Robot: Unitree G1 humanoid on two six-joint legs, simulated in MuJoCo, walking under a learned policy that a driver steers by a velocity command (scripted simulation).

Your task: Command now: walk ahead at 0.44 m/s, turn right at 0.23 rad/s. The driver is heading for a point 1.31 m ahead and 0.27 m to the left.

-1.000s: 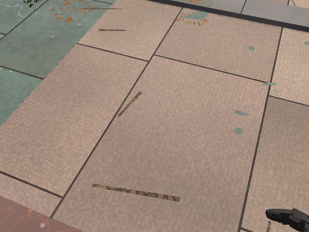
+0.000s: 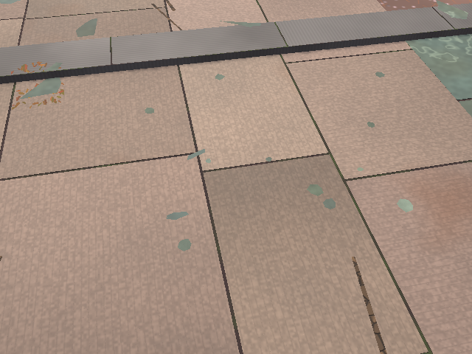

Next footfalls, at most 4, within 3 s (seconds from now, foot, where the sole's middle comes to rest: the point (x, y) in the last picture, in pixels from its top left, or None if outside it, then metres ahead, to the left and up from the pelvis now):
0.40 right None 0.37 -0.14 -0.77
0.94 left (221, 304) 0.68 0.09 -0.77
1.42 right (266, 222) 0.99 -0.05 -0.77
1.94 left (163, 193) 1.10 0.32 -0.77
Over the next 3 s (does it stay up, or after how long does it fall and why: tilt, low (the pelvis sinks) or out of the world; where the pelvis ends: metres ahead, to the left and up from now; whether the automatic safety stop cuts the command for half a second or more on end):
stays up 1.26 0.37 0.00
